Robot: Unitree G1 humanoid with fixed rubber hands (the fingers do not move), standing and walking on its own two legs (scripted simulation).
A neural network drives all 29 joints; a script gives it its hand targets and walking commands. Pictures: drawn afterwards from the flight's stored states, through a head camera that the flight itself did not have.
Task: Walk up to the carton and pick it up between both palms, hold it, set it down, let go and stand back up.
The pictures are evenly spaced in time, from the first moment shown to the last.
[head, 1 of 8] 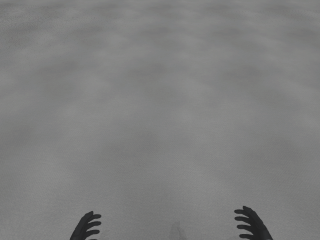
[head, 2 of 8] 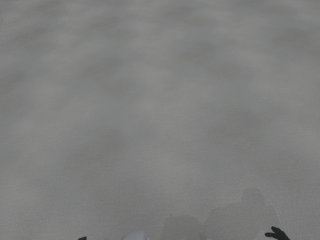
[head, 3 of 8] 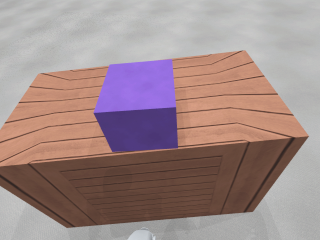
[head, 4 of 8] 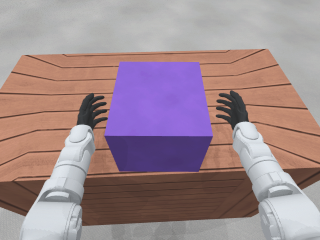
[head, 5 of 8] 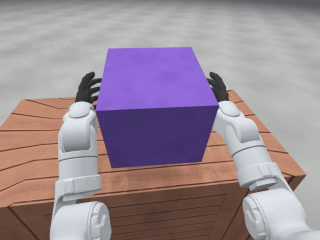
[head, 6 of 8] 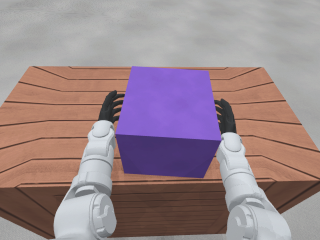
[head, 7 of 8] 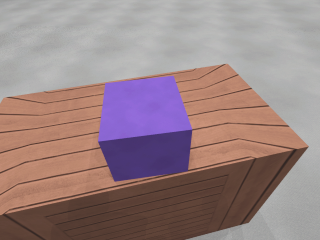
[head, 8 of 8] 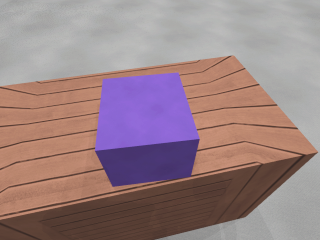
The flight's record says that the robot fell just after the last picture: no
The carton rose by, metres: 0.19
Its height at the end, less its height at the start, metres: +0.00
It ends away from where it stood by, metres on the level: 0.02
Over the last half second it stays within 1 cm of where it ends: yes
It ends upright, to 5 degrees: yes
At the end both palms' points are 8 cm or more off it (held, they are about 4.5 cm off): yes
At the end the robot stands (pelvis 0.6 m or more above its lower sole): yes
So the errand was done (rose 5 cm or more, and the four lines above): yes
